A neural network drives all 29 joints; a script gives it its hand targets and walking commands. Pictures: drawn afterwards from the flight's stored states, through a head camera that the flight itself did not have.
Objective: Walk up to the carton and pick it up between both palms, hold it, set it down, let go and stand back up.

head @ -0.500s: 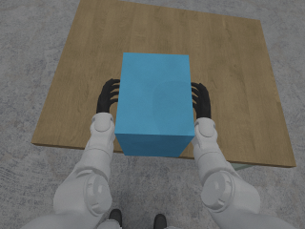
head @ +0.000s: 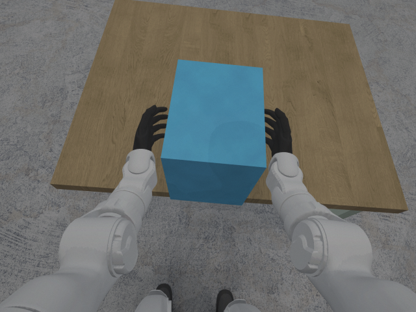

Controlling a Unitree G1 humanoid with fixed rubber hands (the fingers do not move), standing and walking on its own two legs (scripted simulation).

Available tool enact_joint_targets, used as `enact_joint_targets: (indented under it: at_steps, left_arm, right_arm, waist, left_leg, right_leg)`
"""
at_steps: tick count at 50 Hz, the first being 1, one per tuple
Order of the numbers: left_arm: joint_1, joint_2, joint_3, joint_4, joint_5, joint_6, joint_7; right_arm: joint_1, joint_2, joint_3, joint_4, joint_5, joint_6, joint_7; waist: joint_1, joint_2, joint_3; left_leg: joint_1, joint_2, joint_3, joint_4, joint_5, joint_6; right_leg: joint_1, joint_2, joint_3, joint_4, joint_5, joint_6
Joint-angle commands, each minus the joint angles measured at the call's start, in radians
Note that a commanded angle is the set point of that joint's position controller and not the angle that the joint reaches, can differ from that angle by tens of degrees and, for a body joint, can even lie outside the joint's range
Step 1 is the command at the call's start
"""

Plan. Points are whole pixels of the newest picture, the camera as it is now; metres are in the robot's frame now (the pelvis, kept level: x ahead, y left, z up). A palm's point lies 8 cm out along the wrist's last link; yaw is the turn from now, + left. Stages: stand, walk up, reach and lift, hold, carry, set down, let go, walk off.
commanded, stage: set down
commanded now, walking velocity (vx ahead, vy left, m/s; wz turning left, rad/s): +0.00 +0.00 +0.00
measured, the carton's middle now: (212, 138) +0.47 +0.00 -0.04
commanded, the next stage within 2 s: none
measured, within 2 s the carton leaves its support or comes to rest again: neither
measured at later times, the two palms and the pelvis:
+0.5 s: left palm (139, 178) +0.36 +0.15 -0.03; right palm (286, 180) +0.37 -0.15 -0.01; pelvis -0.02 +0.00 -0.01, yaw +0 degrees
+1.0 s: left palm (127, 215) +0.29 +0.16 -0.05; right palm (297, 223) +0.29 -0.17 -0.04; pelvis -0.03 -0.01 -0.01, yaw +0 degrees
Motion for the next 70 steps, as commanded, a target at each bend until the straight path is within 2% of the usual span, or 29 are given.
enact_joint_targets:
  at_steps: [1,9,10,12,13,14,16,19,25,29,32,38,43,48,53,59,65,70]
  left_arm:
    - [-0.346,0.165,-0.110,0.004,-0.065,-0.061,0.022]
    - [-0.300,0.182,-0.151,0.044,-0.104,-0.069,0.017]
    - [-0.282,0.180,-0.150,0.035,-0.107,-0.072,0.015]
    - [-0.281,0.181,-0.161,0.030,-0.111,-0.077,0.013]
    - [-0.262,0.179,-0.160,0.023,-0.108,-0.081,0.011]
    - [-0.260,0.183,-0.163,0.023,-0.106,-0.082,0.009]
    - [-0.220,0.179,-0.156,0.005,-0.102,-0.089,0.006]
    - [-0.191,0.171,-0.161,-0.023,-0.104,-0.105,0.001]
    - [-0.056,0.130,-0.175,-0.179,-0.101,-0.152,-0.002]
    - [0.006,0.126,-0.194,-0.273,-0.118,-0.190,-0.002]
    - [0.056,0.130,-0.213,-0.324,-0.140,-0.210,-0.011]
    - [0.130,0.141,-0.260,-0.338,-0.192,-0.227,-0.031]
    - [0.199,0.145,-0.269,-0.359,-0.195,-0.217,-0.042]
    - [0.328,0.123,-0.265,-0.449,-0.167,-0.197,-0.049]
    - [0.419,0.103,-0.267,-0.551,-0.135,-0.163,-0.061]
    - [0.547,0.099,-0.307,-0.664,-0.149,-0.129,-0.073]
    - [0.612,0.148,-0.318,-0.697,-0.175,-0.095,-0.074]
    - [0.677,0.173,-0.315,-0.750,-0.186,-0.065,-0.068]
  right_arm:
    - [-0.319,-0.159,0.129,0.039,0.034,-0.050,0.027]
    - [-0.290,-0.167,0.188,0.061,0.085,-0.049,0.029]
    - [-0.276,-0.162,0.199,0.051,0.092,-0.055,0.028]
    - [-0.274,-0.168,0.201,0.065,0.102,-0.060,0.025]
    - [-0.259,-0.161,0.219,0.062,0.110,-0.069,0.024]
    - [-0.252,-0.166,0.213,0.074,0.110,-0.071,0.021]
    - [-0.227,-0.153,0.230,0.051,0.118,-0.092,0.017]
    - [-0.198,-0.138,0.244,0.038,0.127,-0.115,0.012]
    - [-0.062,-0.128,0.272,-0.045,0.149,-0.184,0.015]
    - [0.006,-0.129,0.298,-0.126,0.173,-0.217,0.022]
    - [0.056,-0.127,0.316,-0.187,0.181,-0.234,0.026]
    - [0.116,-0.118,0.332,-0.287,0.184,-0.233,0.033]
    - [0.184,-0.111,0.352,-0.319,0.191,-0.223,0.034]
    - [0.315,-0.102,0.360,-0.347,0.208,-0.240,0.034]
    - [0.408,-0.093,0.357,-0.368,0.212,-0.249,0.042]
    - [0.528,-0.069,0.367,-0.485,0.221,-0.236,0.062]
    - [0.597,-0.065,0.369,-0.548,0.236,-0.192,0.076]
    - [0.679,-0.072,0.382,-0.606,0.249,-0.163,0.079]
  waist:
    - [0.000,0.064,-0.643]
    - [0.006,0.037,-0.536]
    - [0.012,0.033,-0.544]
    - [-0.003,0.038,-0.531]
    - [0.007,0.040,-0.538]
    - [-0.006,0.042,-0.520]
    - [0.003,0.037,-0.531]
    - [-0.002,0.038,-0.539]
    - [-0.011,0.072,-0.599]
    - [-0.015,0.088,-0.626]
    - [-0.025,0.073,-0.598]
    - [-0.036,0.018,-0.503]
    - [-0.026,0.002,-0.459]
    - [-0.026,0.015,-0.437]
    - [-0.029,0.034,-0.332]
    - [-0.025,0.018,-0.203]
    - [-0.009,-0.011,-0.065]
    - [0.009,-0.015,-0.019]
  left_leg:
    - [0.392,-0.043,0.026,0.077,0.268,-0.066]
    - [0.320,-0.049,0.026,0.076,0.065,-0.052]
    - [0.318,-0.052,0.028,0.079,0.068,-0.052]
    - [0.316,-0.055,0.023,0.084,0.048,-0.052]
    - [0.314,-0.057,0.024,0.090,0.059,-0.053]
    - [0.309,-0.059,0.020,0.090,0.046,-0.053]
    - [0.308,-0.063,0.020,0.095,0.054,-0.055]
    - [0.303,-0.068,0.019,0.099,0.052,-0.053]
    - [0.365,-0.068,0.001,0.106,0.140,-0.069]
    - [0.390,-0.070,-0.008,0.106,0.168,-0.072]
    - [0.398,-0.071,-0.015,0.099,0.163,-0.066]
    - [0.378,-0.074,-0.026,0.068,0.049,-0.041]
    - [0.383,-0.078,-0.030,0.045,0.003,-0.025]
    - [0.436,-0.082,-0.039,0.021,0.052,-0.026]
    - [0.497,-0.082,-0.047,-0.019,0.059,-0.026]
    - [0.552,-0.077,-0.045,-0.065,0.056,-0.016]
    - [0.591,-0.078,-0.025,-0.121,-0.020,0.007]
    - [0.642,-0.083,-0.007,-0.149,0.009,0.013]
  right_leg:
    - [0.027,0.055,-0.069,0.020,0.148,-0.027]
    - [0.038,0.045,-0.066,0.061,0.026,-0.018]
    - [0.052,0.043,-0.063,0.067,0.032,-0.016]
    - [0.050,0.043,-0.063,0.073,0.018,-0.015]
    - [0.056,0.042,-0.060,0.080,0.028,-0.015]
    - [0.059,0.042,-0.059,0.079,0.025,-0.015]
    - [0.083,0.040,-0.053,0.085,0.039,-0.012]
    - [0.103,0.039,-0.047,0.090,0.050,-0.010]
    - [0.149,0.048,-0.044,0.092,0.139,-0.012]
    - [0.171,0.049,-0.036,0.084,0.151,-0.015]
    - [0.195,0.046,-0.028,0.075,0.154,-0.010]
    - [0.215,0.032,-0.013,0.062,0.041,-0.008]
    - [0.253,0.019,0.003,0.060,-0.001,-0.012]
    - [0.314,0.018,0.016,0.042,0.066,-0.020]
    - [0.335,0.020,0.023,0.004,0.063,-0.028]
    - [0.382,0.015,0.031,-0.035,0.029,-0.037]
    - [0.415,-0.002,0.047,-0.079,-0.073,-0.036]
    - [0.472,-0.011,0.055,-0.098,-0.034,-0.035]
